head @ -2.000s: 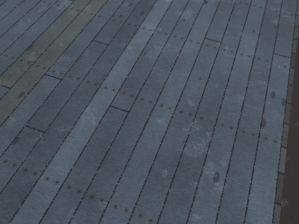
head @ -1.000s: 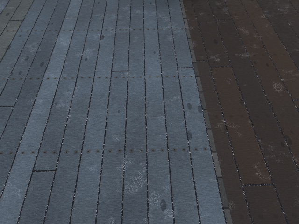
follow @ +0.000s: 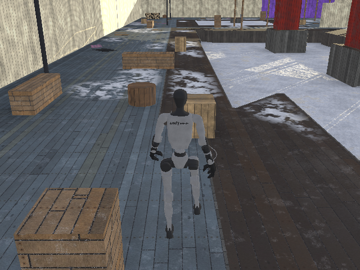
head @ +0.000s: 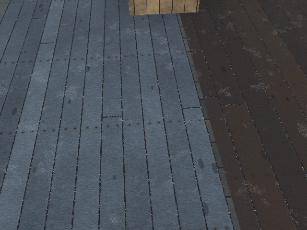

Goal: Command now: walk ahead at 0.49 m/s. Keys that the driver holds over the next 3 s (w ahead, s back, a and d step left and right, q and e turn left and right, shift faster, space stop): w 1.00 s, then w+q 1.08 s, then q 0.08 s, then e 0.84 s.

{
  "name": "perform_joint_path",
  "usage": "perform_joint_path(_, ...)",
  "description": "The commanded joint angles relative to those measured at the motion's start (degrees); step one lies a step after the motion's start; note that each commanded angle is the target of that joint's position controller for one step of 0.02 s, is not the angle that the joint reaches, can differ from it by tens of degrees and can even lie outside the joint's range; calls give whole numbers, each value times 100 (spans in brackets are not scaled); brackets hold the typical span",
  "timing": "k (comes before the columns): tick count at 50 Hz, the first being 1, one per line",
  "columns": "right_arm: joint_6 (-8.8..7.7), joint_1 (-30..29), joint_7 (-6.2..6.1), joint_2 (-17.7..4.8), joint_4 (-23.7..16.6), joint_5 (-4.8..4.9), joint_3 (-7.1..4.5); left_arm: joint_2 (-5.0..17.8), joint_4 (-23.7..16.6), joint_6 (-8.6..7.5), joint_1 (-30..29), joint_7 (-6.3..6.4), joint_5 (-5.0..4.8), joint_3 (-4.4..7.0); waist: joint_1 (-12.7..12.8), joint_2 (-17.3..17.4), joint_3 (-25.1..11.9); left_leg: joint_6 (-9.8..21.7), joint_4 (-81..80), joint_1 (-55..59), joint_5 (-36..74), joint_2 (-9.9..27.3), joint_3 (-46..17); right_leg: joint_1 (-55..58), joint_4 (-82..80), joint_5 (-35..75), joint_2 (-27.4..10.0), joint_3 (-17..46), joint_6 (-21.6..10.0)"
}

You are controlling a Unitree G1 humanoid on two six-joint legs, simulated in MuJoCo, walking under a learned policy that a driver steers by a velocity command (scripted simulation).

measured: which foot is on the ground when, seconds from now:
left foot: down 0.00-0.12, up 0.14-0.64, down 0.66-1.00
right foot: up 0.00-0.10, down 0.12-0.66, up 0.68-1.00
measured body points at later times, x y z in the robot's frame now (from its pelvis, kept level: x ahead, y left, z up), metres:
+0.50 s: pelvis +0.29 -0.06 +0.00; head +0.31 -0.06 +0.45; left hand +0.30 +0.22 -0.13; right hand +0.47 -0.31 -0.11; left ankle +0.48 +0.12 -0.69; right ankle +0.22 -0.15 -0.75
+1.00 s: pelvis +0.58 +0.01 +0.00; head +0.60 +0.02 +0.45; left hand +0.74 +0.27 -0.11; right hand +0.59 -0.26 -0.13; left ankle +0.54 +0.09 -0.75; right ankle +0.74 -0.18 -0.68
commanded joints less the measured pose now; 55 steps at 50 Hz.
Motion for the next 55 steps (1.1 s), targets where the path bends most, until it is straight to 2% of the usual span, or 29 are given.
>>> perform_joint_path(1,83,341,-30,-1010,-88,-20,-212,349,-601,-135,-832,-138,-34,13,-61,538,458,864,-53,137,1148,1784,-728,-268,-328,-348,132,-115,-73)
perform_joint_path(4,169,245,-48,-1119,-142,13,-269,601,-604,-168,-527,-214,-48,72,228,695,211,693,513,386,2299,1926,-746,445,-505,-1038,336,-236,-318)
perform_joint_path(5,197,102,-44,-1125,-180,18,-265,759,-449,-178,56,-203,-36,161,592,698,-151,586,1214,300,3326,1762,-567,1312,-647,-1053,520,-407,-465)
perform_joint_path(6,212,71,-44,-971,-246,-21,-201,1060,-142,-176,1082,-153,-13,310,1032,577,-859,415,2423,-246,3586,1442,-322,2833,-546,-940,478,-373,-682)
perform_joint_path(7,172,236,-40,-599,-430,-125,-66,1516,48,-151,2067,-94,91,421,1229,-244,-1796,145,4459,-1854,1916,949,-14,4835,-450,-1192,-790,1281,-1204)
perform_joint_path(8,10,764,-4,-80,-417,-80,79,1667,140,-152,2190,-146,87,423,929,-1557,-2323,-80,5937,-3690,-1960,10,-395,6054,-1279,-2189,-1706,3834,-1898)
perform_joint_path(9,-111,302,27,-778,-426,68,-78,1079,85,-167,1987,-150,40,258,1091,-902,-1832,6,6493,-4326,-1966,383,-930,5756,-1508,-2654,-1513,3659,-1654)
perform_joint_path(10,-194,-173,51,-956,-575,163,-128,897,15,-173,1530,-132,39,185,1008,-630,-1062,82,6448,-4537,-1416,675,-765,4976,-1613,-2215,-1315,2757,-1436)
perform_joint_path(11,-219,-396,20,-888,-598,121,-127,822,-43,-169,1143,-136,75,152,841,-166,-697,60,6175,-4319,-898,941,-630,4212,-1775,-1630,-1088,2174,-1340)
perform_joint_path(13,-117,-359,16,-748,-577,28,-168,582,-60,-194,806,-168,154,75,523,-197,-355,-17,5690,-3812,-374,1225,-635,3295,-2124,-891,-756,1454,-1284)
perform_joint_path(15,16,-257,8,-520,-562,10,-142,615,22,-243,828,-180,105,84,392,-217,-260,-122,5383,-3656,-227,1284,-566,2945,-2374,-537,-656,1095,-1365)
perform_joint_path(17,81,-552,-8,-482,-693,-40,-138,770,123,-257,936,-138,99,121,391,-139,-60,-250,4919,-3948,163,1320,-523,2821,-2546,-271,-627,814,-1416)
perform_joint_path(19,76,-953,0,-469,-848,-84,-140,836,227,-224,1105,-76,93,134,483,-96,67,-350,4230,-4182,786,1306,-484,2871,-2631,-150,-553,571,-1376)
perform_joint_path(23,3,-1779,72,-306,-1090,-61,-71,926,407,-178,1423,1,46,137,754,-109,244,-342,2742,-3788,1917,1038,-201,2832,-2732,-369,-311,85,-1165)
perform_joint_path(28,-63,-2398,211,-390,-1399,-4,-57,1006,704,-47,1822,45,-20,181,866,-122,389,-130,2036,-4018,1608,909,-285,3862,-2342,-188,-753,174,-1098)
perform_joint_path(31,-100,-2014,267,-619,-1373,0,-144,1125,718,52,1667,82,-20,229,551,-286,91,93,1896,-3327,931,678,-114,4246,-1713,1118,-863,169,-932)
perform_joint_path(32,-102,-1423,249,-768,-1212,-9,-240,1130,702,94,1551,90,-12,224,210,-309,-271,218,1800,-2479,892,474,84,4172,-1004,2029,-693,9,-827)
perform_joint_path(33,-92,-450,199,-1051,-917,-28,-386,985,660,122,1562,102,29,157,-187,-179,-906,402,1918,-1032,1029,531,16,3620,184,2004,-373,-213,-654)
perform_joint_path(34,-71,371,151,-1557,-771,-138,-513,555,530,65,2046,76,114,11,-160,733,-1809,1053,2050,1208,782,1881,-1870,1684,2299,145,226,-466,-341)
perform_joint_path(35,-41,594,181,-1525,-689,-67,-487,126,624,-75,2413,25,96,-129,-26,1816,-2403,1609,1107,2232,-316,2638,-4167,145,3684,-3903,1061,104,-160)
perform_joint_path(36,-52,406,175,-1080,-713,0,-354,761,555,-185,1851,-14,-78,27,-177,1305,-1833,1350,801,1880,-1019,2456,-3993,-520,4256,-3922,737,598,-275)
perform_joint_path(37,-61,-95,157,-927,-818,-4,-302,931,378,-248,1348,-23,-173,67,-61,1017,-1035,1135,649,1021,-810,2316,-3205,-782,4187,-3360,423,384,-359)
perform_joint_path(38,-70,-509,155,-793,-901,-68,-262,914,341,-261,1087,16,-109,73,104,568,-611,1039,472,156,-340,2128,-2635,-570,3895,-2797,139,251,-364)
perform_joint_path(39,-93,-763,167,-635,-941,-138,-218,862,344,-220,1066,44,-41,108,309,547,-351,982,296,-509,160,1941,-2199,-248,3575,-2448,-53,248,-345)
perform_joint_path(41,-131,-874,188,-508,-913,-165,-186,630,417,-81,1315,54,-11,94,557,698,-306,979,-26,-1070,542,1722,-1718,261,3260,-2154,-212,270,-295)
perform_joint_path(43,-173,-752,160,-645,-823,-121,-219,530,369,8,1202,74,20,80,605,629,-148,1051,-235,-1263,937,1687,-1377,132,2887,-1891,-276,206,-180)
perform_joint_path(46,-144,-448,58,-791,-688,-107,-256,525,174,12,631,79,84,86,479,460,22,1023,-343,-1052,1452,1631,-1035,-367,1970,-1015,-286,162,-7)
perform_joint_path(50,-87,-108,-19,-829,-556,-53,-242,344,-17,-67,-119,-2,54,12,227,483,159,792,-382,-938,1514,1370,-517,-109,566,81,-47,-101,3)
perform_joint_path(55,74,487,-53,-877,-314,17,-269,388,-358,-174,-982,-156,8,-26,2,477,381,829,93,-115,1624,1670,-888,-228,-330,-211,216,-60,-29)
